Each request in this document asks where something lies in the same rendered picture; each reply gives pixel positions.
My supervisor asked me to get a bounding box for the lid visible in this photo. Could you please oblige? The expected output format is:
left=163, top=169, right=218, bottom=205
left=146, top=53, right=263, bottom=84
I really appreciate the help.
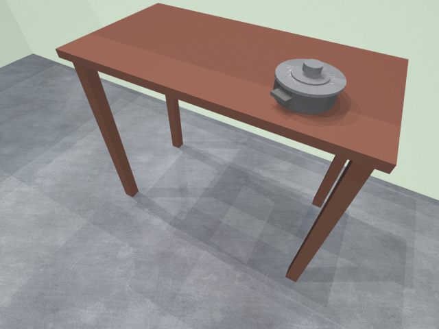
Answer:
left=275, top=59, right=346, bottom=98

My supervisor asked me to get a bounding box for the knob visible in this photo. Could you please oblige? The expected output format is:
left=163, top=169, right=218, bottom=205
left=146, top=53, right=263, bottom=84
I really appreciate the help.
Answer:
left=302, top=59, right=324, bottom=75

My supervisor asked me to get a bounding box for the table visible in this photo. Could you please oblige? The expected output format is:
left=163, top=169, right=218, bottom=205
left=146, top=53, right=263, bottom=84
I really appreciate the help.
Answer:
left=56, top=3, right=408, bottom=282

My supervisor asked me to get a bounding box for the pot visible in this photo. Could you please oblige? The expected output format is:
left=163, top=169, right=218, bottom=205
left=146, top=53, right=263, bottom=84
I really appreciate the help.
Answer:
left=270, top=78, right=338, bottom=114

